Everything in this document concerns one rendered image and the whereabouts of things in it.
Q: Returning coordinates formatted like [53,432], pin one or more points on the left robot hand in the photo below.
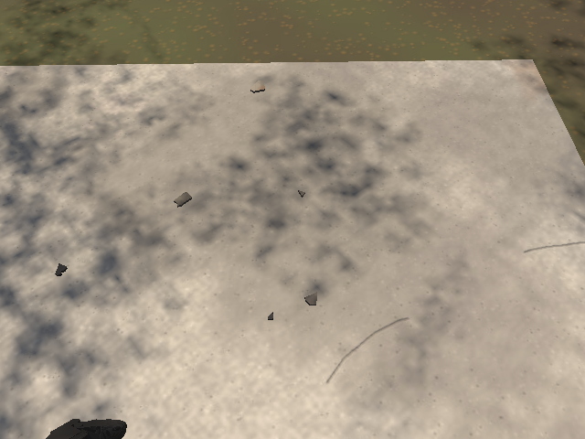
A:
[94,429]

